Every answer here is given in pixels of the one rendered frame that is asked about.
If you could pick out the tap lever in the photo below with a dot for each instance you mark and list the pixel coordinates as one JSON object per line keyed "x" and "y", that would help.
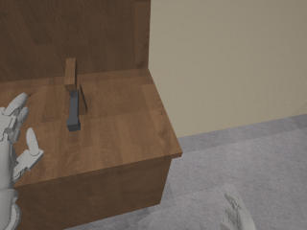
{"x": 73, "y": 122}

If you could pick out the right robot hand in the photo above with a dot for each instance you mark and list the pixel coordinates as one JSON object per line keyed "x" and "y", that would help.
{"x": 241, "y": 220}

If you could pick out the left robot hand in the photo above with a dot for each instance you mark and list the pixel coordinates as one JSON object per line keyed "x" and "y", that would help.
{"x": 11, "y": 120}

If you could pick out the left robot forearm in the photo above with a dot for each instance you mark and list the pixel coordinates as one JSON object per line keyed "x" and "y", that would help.
{"x": 10, "y": 212}

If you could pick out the counter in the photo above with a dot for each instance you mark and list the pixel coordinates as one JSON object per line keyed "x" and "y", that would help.
{"x": 120, "y": 159}

